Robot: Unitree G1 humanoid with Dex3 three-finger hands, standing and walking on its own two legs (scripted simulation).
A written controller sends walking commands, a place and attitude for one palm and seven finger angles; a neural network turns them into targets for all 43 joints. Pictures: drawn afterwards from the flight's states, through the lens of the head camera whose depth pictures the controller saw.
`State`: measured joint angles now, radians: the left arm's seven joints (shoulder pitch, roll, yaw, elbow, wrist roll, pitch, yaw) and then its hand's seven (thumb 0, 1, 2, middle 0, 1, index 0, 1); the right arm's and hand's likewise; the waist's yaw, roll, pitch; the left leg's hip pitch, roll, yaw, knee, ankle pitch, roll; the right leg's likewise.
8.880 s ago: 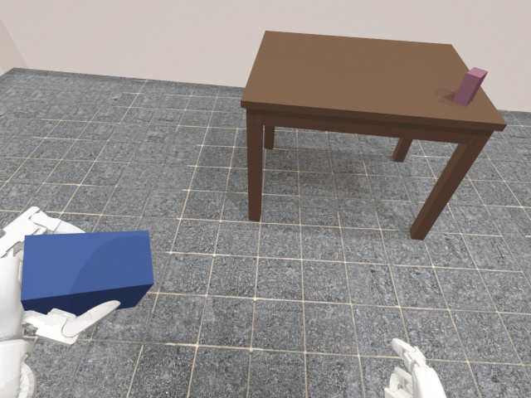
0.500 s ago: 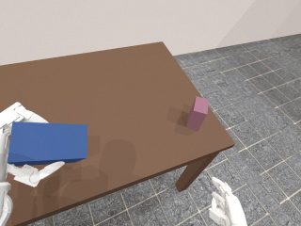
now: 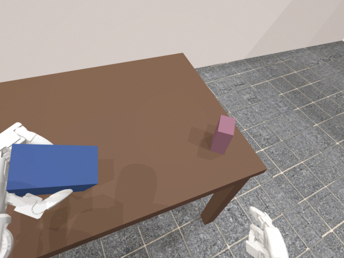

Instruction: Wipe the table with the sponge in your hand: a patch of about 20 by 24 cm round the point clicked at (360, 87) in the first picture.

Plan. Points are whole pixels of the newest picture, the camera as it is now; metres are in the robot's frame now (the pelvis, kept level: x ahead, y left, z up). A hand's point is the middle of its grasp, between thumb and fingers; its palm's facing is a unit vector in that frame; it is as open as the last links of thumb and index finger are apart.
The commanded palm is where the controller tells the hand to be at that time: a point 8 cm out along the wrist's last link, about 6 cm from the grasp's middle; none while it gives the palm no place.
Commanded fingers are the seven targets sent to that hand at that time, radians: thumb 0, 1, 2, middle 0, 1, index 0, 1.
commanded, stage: look again from close up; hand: left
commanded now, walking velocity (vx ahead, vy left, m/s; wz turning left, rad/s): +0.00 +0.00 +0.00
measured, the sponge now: (66, 171) +0.23 +0.21 +0.13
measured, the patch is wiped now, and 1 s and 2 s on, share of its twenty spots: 0.00 0.00 0.00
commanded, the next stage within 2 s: shuffle to correct the standing spot in 0.12 s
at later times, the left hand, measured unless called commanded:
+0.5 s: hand (49, 169) +0.22 +0.23 +0.15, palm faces +0.35 -0.86 -0.38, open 10.2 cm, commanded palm +0.16 +0.26 +0.17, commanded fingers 0.00 0.10 1.30 -1.20 -1.60 -1.20 -1.60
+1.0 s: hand (82, 169) +0.23 +0.18 +0.15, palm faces +0.29 -0.86 -0.41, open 10.2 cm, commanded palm +0.17 +0.22 +0.17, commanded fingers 0.00 0.10 1.30 -1.20 -1.60 -1.20 -1.60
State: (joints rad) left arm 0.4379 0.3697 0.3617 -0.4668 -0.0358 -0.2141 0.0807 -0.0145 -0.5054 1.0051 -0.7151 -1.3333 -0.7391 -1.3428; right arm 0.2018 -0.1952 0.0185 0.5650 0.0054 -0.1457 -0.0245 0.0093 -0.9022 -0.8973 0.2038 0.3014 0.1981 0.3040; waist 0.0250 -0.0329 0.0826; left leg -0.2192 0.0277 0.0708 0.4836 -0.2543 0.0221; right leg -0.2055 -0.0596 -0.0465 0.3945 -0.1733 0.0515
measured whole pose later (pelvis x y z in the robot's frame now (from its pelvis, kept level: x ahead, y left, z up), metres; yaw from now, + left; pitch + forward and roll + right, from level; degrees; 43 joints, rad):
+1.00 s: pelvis +0.00 -0.06 -0.01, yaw -1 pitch +1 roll -1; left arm 0.47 0.40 0.38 -0.53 -0.09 -0.15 0.06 -0.01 -0.51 1.01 -0.71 -1.33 -0.74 -1.34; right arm 0.21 -0.21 -0.03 0.55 0.02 -0.11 -0.02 0.01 -0.90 -0.90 0.20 0.30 0.20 0.30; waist 0.00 -0.01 0.08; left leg -0.28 0.12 0.04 0.55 -0.28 -0.06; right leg -0.28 0.03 -0.07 0.50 -0.23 -0.04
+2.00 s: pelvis +0.00 -0.01 +0.00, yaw +2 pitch +0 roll +0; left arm 0.22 0.52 0.41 -0.36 0.00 -0.23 0.07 -0.02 -0.51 1.01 -0.71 -1.33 -0.74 -1.34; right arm 0.26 -0.19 0.05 0.57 0.02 -0.15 -0.05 0.01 -0.90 -0.90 0.20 0.30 0.20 0.30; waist 0.04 -0.05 0.07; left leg -0.25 0.01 0.03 0.52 -0.26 0.01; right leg -0.26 -0.05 -0.04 0.49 -0.23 0.02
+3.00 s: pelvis -0.02 +0.00 +0.00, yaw +2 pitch -1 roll -1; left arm 0.39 0.35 0.36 -0.42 -0.03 -0.27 0.10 -0.02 -0.51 1.01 -0.71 -1.33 -0.74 -1.34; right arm 0.21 -0.20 0.01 0.60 0.01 -0.19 -0.02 0.01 -0.90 -0.90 0.20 0.30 0.20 0.30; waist 0.03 -0.04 0.08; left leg -0.23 0.01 0.05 0.48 -0.22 0.03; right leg -0.21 -0.05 -0.02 0.40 -0.16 0.05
